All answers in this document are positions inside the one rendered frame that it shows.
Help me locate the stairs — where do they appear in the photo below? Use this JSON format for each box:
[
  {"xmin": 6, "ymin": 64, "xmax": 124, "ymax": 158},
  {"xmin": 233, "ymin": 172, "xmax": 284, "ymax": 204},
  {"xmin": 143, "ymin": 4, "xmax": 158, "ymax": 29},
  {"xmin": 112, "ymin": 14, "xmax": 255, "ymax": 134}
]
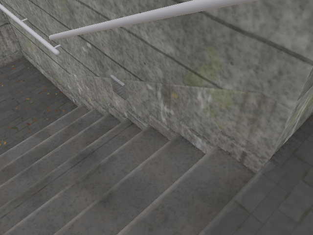
[{"xmin": 0, "ymin": 105, "xmax": 255, "ymax": 235}]

